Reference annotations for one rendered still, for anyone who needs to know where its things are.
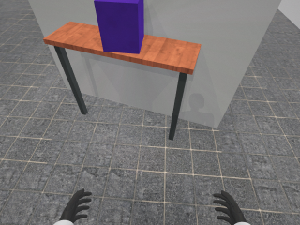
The table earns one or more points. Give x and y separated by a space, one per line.
158 52

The carton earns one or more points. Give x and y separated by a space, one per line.
121 25

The robot right hand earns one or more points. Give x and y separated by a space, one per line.
233 211

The robot left hand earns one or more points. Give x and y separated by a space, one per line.
72 207

